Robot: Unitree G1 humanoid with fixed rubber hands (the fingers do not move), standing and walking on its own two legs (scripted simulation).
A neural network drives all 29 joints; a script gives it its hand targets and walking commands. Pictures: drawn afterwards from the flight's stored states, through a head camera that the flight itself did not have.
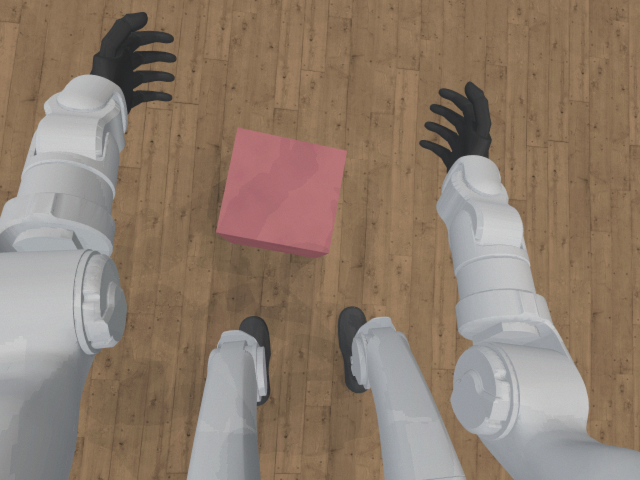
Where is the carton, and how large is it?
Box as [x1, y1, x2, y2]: [216, 128, 346, 257]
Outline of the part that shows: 237,128 216,232 229,241 240,244 311,257 317,257 328,253 346,151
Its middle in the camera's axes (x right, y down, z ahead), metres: -0.08 -0.08 +0.85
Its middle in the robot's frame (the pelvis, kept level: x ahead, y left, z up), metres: +0.50 +0.01 -0.51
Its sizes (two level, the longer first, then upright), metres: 0.210 0.200 0.250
